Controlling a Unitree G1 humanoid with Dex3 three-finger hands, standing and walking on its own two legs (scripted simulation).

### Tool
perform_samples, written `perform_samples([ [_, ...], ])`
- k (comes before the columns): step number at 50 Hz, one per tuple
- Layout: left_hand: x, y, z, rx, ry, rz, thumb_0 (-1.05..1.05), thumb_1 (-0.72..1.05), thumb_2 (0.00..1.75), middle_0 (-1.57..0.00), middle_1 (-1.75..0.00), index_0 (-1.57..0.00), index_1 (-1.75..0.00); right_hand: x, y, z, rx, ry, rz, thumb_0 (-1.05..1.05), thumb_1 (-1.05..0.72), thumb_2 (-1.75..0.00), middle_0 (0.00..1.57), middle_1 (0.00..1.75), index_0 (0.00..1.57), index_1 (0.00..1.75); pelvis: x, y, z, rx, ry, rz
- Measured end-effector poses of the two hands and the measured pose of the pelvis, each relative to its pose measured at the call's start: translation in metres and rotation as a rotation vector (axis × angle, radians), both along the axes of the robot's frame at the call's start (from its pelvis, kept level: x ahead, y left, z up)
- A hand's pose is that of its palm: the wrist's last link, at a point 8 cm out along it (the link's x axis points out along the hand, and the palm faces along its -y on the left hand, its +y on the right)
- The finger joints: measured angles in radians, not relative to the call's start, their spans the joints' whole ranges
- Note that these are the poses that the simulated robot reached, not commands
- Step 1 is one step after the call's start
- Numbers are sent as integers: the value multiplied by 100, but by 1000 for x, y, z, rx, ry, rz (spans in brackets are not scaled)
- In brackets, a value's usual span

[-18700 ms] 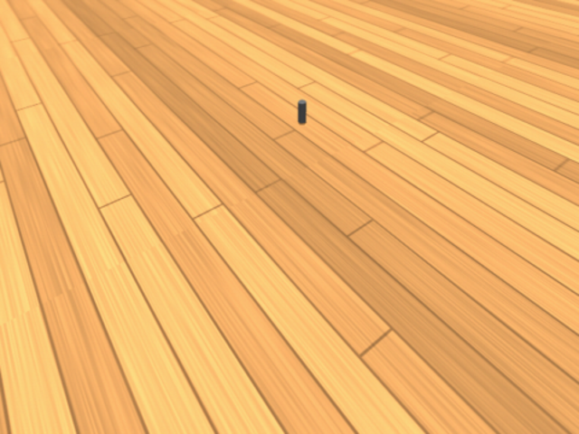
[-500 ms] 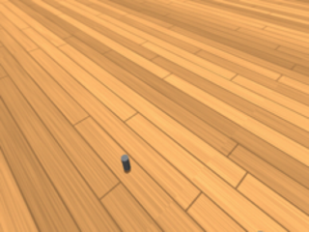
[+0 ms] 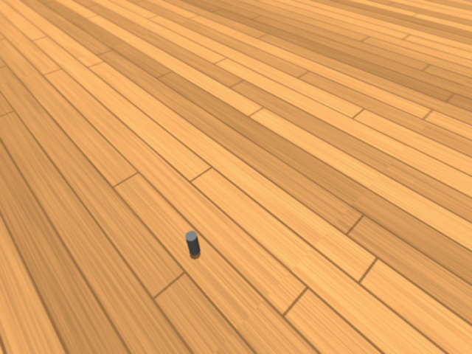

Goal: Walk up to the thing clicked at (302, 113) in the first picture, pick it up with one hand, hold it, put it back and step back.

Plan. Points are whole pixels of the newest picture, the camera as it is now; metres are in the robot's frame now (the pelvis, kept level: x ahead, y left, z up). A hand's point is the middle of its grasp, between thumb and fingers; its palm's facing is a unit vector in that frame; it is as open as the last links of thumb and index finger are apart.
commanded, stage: stand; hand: left
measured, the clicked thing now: (193, 243) +0.70 +0.22 -0.71
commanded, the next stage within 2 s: walk up in 0.56 s
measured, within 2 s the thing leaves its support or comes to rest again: neither
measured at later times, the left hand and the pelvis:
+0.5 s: hand out of the picture +0.06 +0.25 -0.16, palm faces -0.03 -0.94 -0.34, open 7.4 cm; pelvis -0.01 +0.00 +0.00, yaw +0 degrees
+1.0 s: hand out of the picture +0.13 +0.29 -0.16, palm faces -0.05 -0.94 -0.33, open 7.4 cm; pelvis +0.08 +0.02 -0.01, yaw +1 degrees
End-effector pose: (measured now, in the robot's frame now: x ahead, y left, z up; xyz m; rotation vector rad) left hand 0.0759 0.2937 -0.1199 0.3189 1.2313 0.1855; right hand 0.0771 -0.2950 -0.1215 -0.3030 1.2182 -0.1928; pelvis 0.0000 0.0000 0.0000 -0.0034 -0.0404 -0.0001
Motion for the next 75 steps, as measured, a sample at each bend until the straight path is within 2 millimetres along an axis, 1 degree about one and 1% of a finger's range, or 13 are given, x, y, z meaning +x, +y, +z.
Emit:
perform_samples([
  [20, -21, 3, 0, 4, 14, 7, 0, 90, 90, -20, -30, -20, -30, -22, -2, -1, -3, 26, 2, 1, -90, -90, 20, 30, 20, 30, -9, 0, 0, 1, -1, 6],
  [29, -25, 3, -1, -2, 22, 9, 0, 90, 90, -20, -30, -20, -30, -25, -3, -2, -2, 36, 4, 1, -90, -90, 20, 30, 20, 30, -8, 0, 0, 1, 1, 7],
  [37, -28, 23, -5, 8, -13, 39, 0, 90, 90, -20, -30, -21, -30, -11, -14, -2, -39, -1, 25, 1, -90, -90, 20, 30, 20, 30, 12, 6, -13, -15, 2, 14],
  [41, -27, 41, -12, 9, 28, 54, 0, 90, 90, -20, -30, -21, -30, 6, -7, 4, -65, -23, 31, 1, -90, -90, 20, 30, 20, 30, 31, 18, -16, 1, 2, 12],
  [45, -3, 47, -11, 12, 61, 28, 1, 91, 90, -20, -30, -20, -30, 12, -1, 15, -74, -44, 10, 1, -90, -90, 20, 30, 20, 30, 51, 22, -12, -4, 3, 12],
  [50, 53, 42, -7, -3, 2, -21, 1, 91, 90, -20, -30, -20, -30, 14, -2, 18, -80, 19, -13, 1, -90, -90, 20, 30, 20, 30, 78, 18, -9, 0, -11, 10],
  [55, 126, 24, -6, -5, -75, -91, 1, 91, 90, -20, -30, -20, -30, 30, -12, 2, -60, 45, -36, 1, -90, -90, 20, 30, 20, 30, 110, 9, -20, 16, -27, -3],
  [58, 169, 10, -8, 7, -145, -107, 1, 91, 90, -20, -30, -20, -30, 50, -22, -17, -47, 41, -42, 1, -90, -90, 20, 30, 20, 30, 135, -1, -33, 6, -37, -1],
  [60, 190, 1, -6, 8, -202, -104, 0, 91, 90, -20, -30, -20, -30, 69, -24, -24, -35, 38, -37, 1, -90, -90, 20, 30, 20, 30, 146, -8, -37, -2, -48, 7],
  [63, 204, -9, 3, -3, -245, -87, 0, 91, 90, -20, -30, -20, -30, 101, -24, -22, -18, 9, -3, 1, -90, -90, 20, 30, 20, 30, 160, -11, -31, 8, -57, 11],
  [67, 208, -12, 13, -7, -225, -79, 0, 90, 90, -20, -30, -21, -30, 141, -25, -10, -8, -50, 36, 1, -90, -90, 20, 30, 20, 30, 181, -10, -21, 5, -45, 9],
  [71, 210, -2, 11, -8, -182, -66, 0, 90, 90, -20, -30, -21, -30, 165, -25, 3, -29, -58, 60, 1, -90, -90, 20, 30, 20, 30, 202, -6, -17, 1, -27, 6],
  [75, 215, 17, -4, -9, -139, -36, 0, 90, 90, -20, -30, -21, -30, 181, -24, 8, -89, -42, 64, 1, -90, -90, 20, 30, 20, 30, 225, 4, -23, -9, -19, -1],
])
